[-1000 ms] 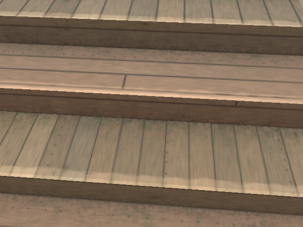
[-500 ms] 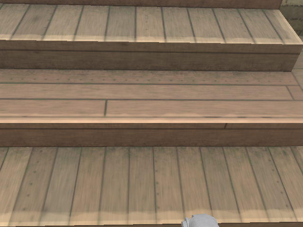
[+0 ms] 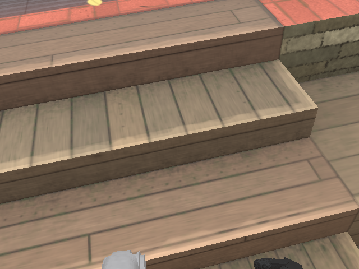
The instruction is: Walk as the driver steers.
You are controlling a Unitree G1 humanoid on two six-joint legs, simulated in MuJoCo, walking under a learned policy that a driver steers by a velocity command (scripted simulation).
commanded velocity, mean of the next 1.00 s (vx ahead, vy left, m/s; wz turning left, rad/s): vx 0.50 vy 0.00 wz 0.00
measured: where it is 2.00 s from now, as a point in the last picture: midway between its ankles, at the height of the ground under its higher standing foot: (189, 115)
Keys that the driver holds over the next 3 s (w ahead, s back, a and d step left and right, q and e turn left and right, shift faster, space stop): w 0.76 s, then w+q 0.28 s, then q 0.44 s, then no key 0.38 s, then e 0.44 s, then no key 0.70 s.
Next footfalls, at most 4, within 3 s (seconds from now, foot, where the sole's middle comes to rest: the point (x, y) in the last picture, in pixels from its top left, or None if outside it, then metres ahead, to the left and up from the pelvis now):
0.20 left None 0.32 0.12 -0.62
0.80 right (229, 198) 0.68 -0.11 -0.47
1.34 left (157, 119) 0.93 0.12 -0.33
2.00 right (213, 98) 1.03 -0.09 -0.33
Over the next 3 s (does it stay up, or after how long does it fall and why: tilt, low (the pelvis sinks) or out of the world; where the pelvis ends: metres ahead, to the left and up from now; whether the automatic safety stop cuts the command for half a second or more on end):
stays up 0.97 -0.02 0.45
